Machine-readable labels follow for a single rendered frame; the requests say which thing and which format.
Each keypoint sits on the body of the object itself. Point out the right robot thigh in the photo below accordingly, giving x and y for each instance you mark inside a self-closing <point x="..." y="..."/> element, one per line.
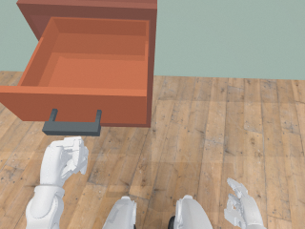
<point x="191" y="215"/>

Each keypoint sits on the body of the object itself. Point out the left robot forearm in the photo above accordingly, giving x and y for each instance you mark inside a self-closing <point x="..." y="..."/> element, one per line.
<point x="46" y="207"/>

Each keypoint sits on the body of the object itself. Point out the drawer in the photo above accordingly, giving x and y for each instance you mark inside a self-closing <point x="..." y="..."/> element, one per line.
<point x="81" y="65"/>

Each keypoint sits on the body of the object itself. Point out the robot left hand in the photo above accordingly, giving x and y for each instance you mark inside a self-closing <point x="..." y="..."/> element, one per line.
<point x="71" y="152"/>

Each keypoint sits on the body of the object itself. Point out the cabinet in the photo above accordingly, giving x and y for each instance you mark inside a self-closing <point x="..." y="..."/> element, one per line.
<point x="39" y="12"/>

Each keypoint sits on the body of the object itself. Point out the robot right hand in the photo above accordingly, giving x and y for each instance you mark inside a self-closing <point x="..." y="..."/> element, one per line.
<point x="246" y="211"/>

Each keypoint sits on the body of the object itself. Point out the robot thigh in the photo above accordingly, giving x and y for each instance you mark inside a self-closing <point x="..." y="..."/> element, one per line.
<point x="191" y="215"/>
<point x="122" y="215"/>

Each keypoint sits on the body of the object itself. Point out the left robot thigh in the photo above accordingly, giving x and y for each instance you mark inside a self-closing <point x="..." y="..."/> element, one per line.
<point x="122" y="215"/>

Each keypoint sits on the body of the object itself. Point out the handle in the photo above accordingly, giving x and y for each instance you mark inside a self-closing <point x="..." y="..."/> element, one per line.
<point x="72" y="128"/>

